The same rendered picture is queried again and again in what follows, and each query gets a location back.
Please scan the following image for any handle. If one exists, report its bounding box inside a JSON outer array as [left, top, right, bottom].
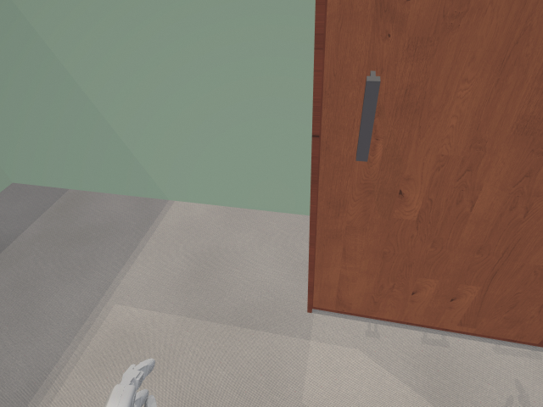
[[356, 71, 380, 162]]

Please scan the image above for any robot left hand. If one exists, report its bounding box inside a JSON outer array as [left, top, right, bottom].
[[104, 359, 157, 407]]

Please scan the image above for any wardrobe door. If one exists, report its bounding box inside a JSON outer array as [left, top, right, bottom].
[[313, 0, 543, 344]]

